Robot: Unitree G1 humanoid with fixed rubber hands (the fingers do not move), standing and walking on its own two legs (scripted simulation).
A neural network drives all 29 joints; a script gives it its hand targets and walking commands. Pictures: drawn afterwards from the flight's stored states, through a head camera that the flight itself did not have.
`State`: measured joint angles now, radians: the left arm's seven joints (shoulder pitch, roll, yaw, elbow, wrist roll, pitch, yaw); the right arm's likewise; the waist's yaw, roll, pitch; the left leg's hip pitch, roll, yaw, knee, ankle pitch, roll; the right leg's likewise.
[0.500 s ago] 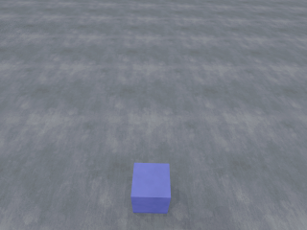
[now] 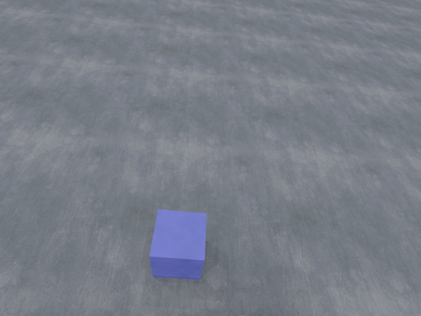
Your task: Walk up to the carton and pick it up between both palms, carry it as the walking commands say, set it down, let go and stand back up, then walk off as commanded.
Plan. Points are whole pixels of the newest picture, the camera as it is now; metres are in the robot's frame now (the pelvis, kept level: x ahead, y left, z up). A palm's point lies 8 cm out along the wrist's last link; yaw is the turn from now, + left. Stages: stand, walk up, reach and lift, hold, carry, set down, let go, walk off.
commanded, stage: walk off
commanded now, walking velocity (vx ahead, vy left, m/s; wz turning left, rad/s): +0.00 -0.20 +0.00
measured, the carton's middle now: (179, 245) +0.52 +0.06 -0.65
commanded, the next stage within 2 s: stand in 1.22 s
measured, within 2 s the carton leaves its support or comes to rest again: neither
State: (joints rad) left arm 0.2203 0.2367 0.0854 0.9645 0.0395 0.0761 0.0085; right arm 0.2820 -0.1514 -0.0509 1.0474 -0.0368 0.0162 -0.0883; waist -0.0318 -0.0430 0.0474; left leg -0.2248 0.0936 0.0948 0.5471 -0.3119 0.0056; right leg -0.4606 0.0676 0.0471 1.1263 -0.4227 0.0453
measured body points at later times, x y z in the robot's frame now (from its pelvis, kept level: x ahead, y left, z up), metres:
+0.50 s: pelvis +0.00 -0.10 -0.02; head +0.02 -0.08 +0.43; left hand +0.05 +0.14 -0.18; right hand +0.05 -0.37 -0.15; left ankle -0.02 -0.04 -0.74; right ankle +0.00 -0.22 -0.74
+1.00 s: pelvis +0.01 -0.21 -0.01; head +0.04 -0.22 +0.44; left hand +0.11 +0.04 -0.15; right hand -0.03 -0.49 -0.16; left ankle -0.03 -0.06 -0.71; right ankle +0.00 -0.35 -0.74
